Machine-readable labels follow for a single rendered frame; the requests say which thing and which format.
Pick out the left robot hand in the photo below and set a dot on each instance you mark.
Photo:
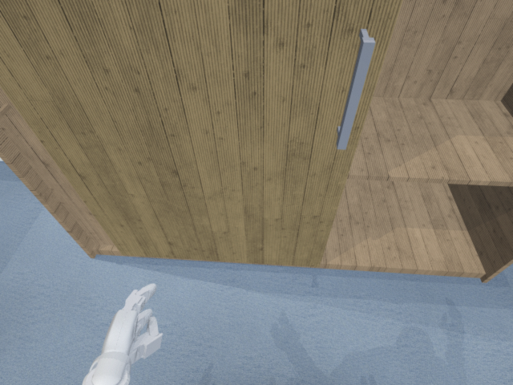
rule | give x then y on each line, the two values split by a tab
123	333

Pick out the wardrobe door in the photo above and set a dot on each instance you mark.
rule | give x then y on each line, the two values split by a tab
23	138
197	129

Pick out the left robot forearm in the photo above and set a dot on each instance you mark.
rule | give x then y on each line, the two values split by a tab
111	368

